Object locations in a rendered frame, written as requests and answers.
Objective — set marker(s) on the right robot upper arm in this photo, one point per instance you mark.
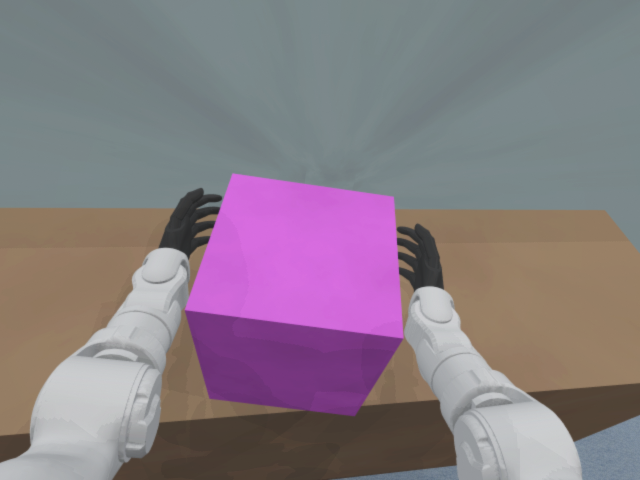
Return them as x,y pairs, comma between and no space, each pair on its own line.
519,441

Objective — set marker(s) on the robot left forearm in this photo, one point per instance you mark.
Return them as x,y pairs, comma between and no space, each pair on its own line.
144,327

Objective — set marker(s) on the pedestal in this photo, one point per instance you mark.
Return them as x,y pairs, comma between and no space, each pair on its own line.
549,298

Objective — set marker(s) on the left robot upper arm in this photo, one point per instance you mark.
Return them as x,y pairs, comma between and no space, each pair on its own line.
96,414

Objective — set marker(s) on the right robot hand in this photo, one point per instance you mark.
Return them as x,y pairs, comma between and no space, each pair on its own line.
426,265

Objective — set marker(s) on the robot right forearm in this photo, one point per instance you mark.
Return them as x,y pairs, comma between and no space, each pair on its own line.
457,374

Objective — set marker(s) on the left robot hand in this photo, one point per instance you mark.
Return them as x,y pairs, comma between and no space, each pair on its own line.
181,229

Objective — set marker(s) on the carton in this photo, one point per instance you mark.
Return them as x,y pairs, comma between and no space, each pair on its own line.
297,301

